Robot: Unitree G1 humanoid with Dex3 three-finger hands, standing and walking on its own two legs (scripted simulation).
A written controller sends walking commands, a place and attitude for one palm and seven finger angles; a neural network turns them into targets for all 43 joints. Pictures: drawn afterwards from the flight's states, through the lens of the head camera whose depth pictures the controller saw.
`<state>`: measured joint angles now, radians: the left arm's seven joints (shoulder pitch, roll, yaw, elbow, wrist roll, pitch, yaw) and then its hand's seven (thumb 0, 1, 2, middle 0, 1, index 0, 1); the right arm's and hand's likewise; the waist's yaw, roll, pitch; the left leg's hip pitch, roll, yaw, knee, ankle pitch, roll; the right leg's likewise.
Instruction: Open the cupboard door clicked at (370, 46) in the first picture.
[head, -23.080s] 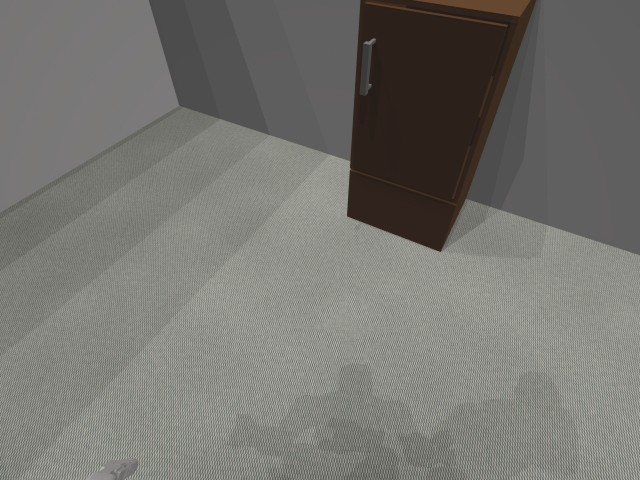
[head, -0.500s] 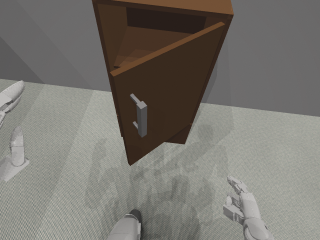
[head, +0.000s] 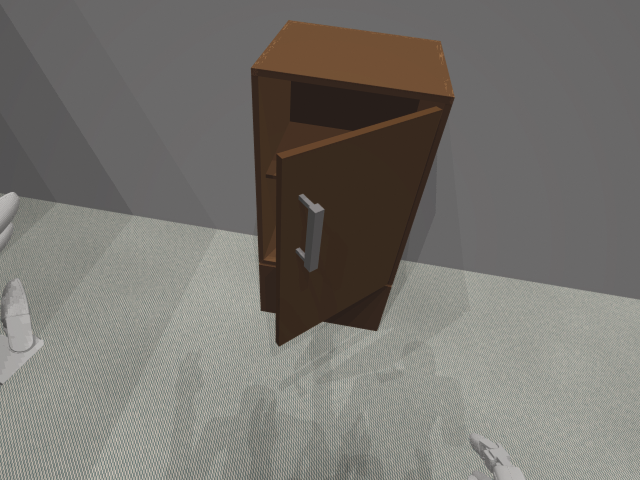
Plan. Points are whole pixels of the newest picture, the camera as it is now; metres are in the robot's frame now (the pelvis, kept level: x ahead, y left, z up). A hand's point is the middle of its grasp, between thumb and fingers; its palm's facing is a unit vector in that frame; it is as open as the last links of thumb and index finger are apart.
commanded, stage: stop stepping back and stand still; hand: left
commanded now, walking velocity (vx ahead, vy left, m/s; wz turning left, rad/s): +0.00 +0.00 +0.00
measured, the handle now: (307, 233) +0.57 +0.07 -0.04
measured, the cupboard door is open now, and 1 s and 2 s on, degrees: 45 45 45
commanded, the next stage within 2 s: let the arm hang, fingers relaxed in 0.50 s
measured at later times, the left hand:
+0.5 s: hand out of the picture +0.13 +0.28 +0.17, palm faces +0.45 -0.74 -0.50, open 7.4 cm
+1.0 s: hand out of the picture -0.09 +0.20 -0.18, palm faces +0.05 -0.98 -0.17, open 7.1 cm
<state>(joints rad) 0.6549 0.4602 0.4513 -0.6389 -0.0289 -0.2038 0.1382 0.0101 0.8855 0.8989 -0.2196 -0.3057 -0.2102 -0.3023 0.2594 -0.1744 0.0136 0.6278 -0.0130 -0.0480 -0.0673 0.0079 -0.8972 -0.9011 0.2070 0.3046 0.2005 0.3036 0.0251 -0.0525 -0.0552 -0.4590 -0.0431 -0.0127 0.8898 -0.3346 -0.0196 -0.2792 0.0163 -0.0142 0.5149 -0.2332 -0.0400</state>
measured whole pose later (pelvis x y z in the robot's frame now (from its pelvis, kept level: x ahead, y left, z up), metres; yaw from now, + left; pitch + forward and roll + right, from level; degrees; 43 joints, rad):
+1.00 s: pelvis -0.10 +0.01 +0.00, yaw +3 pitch -2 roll -1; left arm 0.30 0.22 0.00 0.98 0.02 0.04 0.00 0.00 0.96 0.90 -0.21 -0.30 -0.20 -0.30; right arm 0.22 -0.22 0.01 1.01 -0.02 0.02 -0.01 0.00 -0.90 -0.90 0.20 0.30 0.20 0.30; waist 0.01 -0.04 0.07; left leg -0.30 -0.05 -0.06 0.48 -0.15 0.03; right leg -0.24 0.04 -0.05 0.47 -0.21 -0.04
